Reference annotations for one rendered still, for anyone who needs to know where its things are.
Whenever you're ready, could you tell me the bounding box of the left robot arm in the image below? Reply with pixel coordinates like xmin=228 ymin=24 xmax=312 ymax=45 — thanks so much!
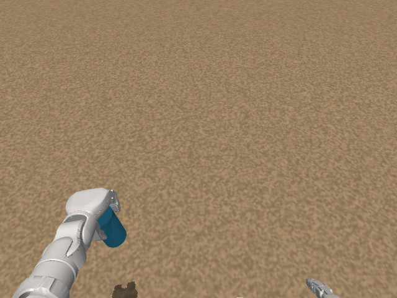
xmin=12 ymin=211 xmax=97 ymax=298

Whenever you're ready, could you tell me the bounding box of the left robot hand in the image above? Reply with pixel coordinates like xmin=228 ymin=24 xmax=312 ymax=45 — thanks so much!
xmin=65 ymin=187 xmax=120 ymax=241

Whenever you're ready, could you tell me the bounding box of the right robot hand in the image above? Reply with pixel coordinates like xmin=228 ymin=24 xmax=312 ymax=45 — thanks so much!
xmin=306 ymin=278 xmax=340 ymax=298

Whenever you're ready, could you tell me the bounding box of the can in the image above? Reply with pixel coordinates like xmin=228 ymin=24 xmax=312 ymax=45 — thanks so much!
xmin=98 ymin=206 xmax=127 ymax=248

